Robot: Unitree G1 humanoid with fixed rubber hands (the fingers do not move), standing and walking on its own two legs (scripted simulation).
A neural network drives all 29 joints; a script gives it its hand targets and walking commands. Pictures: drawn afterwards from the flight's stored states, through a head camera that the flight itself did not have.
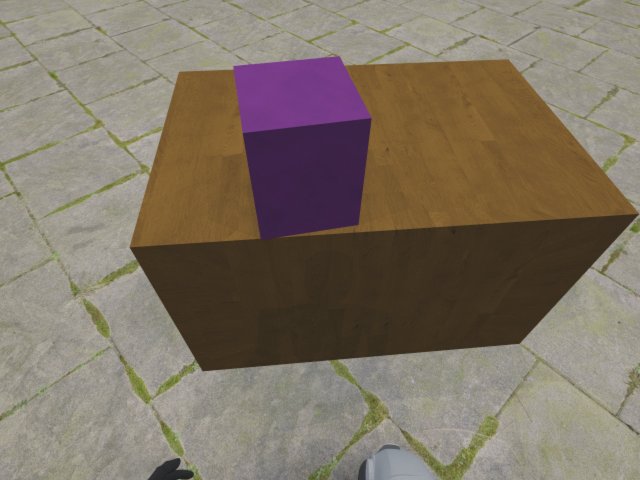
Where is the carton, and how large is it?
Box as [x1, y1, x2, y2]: [233, 56, 371, 239]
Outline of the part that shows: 339,56 233,66 242,131 261,239 348,226 358,223 371,118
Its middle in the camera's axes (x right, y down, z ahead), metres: -0.04 -0.17 +0.76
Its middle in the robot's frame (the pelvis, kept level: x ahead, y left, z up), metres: +0.68 +0.04 +0.00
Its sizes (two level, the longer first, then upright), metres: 0.210 0.200 0.250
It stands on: a pedestal, 0.64 m high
